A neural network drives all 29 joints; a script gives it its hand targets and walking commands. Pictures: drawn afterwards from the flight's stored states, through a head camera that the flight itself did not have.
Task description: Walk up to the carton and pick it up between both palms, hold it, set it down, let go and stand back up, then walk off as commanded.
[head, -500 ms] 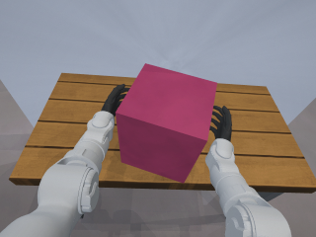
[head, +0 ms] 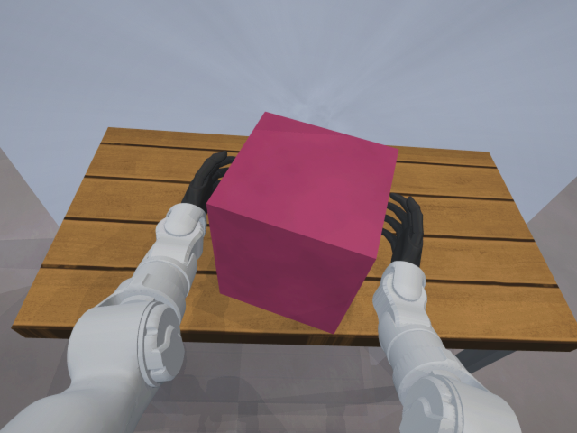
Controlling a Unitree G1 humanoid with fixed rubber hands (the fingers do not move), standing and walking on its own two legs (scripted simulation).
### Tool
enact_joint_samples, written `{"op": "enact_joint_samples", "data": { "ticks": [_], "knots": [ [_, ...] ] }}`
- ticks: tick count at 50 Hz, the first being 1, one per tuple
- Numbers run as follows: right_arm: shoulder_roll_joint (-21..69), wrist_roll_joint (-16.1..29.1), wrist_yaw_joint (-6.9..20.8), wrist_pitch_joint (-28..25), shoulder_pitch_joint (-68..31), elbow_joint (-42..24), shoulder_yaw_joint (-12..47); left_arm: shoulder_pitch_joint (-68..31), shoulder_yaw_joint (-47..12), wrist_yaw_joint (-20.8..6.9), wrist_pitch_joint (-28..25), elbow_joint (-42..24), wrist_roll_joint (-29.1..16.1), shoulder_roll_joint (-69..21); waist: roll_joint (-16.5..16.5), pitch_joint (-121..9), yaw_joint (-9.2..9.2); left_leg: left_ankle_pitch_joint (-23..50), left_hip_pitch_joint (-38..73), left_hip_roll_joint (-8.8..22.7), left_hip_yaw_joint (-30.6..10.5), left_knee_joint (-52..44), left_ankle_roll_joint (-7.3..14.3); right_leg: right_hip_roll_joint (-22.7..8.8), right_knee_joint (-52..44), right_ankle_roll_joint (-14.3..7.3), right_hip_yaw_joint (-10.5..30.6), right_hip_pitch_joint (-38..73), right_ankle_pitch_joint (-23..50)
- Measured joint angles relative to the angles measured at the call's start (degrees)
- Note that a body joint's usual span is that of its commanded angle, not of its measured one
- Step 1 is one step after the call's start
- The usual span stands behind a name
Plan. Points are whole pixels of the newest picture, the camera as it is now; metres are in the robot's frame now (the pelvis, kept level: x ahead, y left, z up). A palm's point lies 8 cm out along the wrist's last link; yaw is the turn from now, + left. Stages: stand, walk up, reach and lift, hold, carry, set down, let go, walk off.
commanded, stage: reach and lift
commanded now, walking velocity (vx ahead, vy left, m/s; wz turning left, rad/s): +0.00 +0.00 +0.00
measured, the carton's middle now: (300, 228) +0.44 -0.05 +0.00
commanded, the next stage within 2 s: none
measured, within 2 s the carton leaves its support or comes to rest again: leaves its support in 0.76 s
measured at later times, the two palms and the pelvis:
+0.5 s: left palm (201, 201) +0.45 +0.10 +0.06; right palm (405, 257) +0.36 -0.18 +0.04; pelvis +0.00 +0.00 +0.00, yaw +0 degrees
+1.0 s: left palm (204, 203) +0.44 +0.10 +0.08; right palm (413, 262) +0.35 -0.19 +0.05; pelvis +0.00 -0.01 +0.01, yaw +0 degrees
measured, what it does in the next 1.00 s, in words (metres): stands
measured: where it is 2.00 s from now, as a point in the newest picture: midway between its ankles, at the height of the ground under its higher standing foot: outside the picture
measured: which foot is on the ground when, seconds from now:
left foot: down 0.00-1.00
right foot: down 0.00-1.00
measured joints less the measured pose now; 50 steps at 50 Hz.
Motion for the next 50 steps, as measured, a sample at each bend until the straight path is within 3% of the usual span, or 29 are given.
{"op": "enact_joint_samples", "data": {
  "ticks": [35, 50],
  "knots": [
    [0.62, 0.00, -1.06, -2.42, 1.60, 0.00, 0.37, 0.32, -0.94, -0.01, -1.69, -0.14, 0.00, -0.23, 0.00, -1.76, 0.00, 2.83, 0.00, 0.00, 0.00, -4.41, -0.55, 0.00, -4.40, -0.45, 0.00, 0.01, 2.76],
    [0.47, -0.01, -2.75, -0.52, 4.12, -0.62, 3.42, 4.83, -3.86, 1.14, -0.84, -4.48, -0.73, -1.37, 0.00, -5.12, 0.00, 4.05, 0.01, 0.00, 0.00, -6.31, -0.76, 0.00, -6.30, -0.63, 0.00, 0.01, 3.97]
  ]
}}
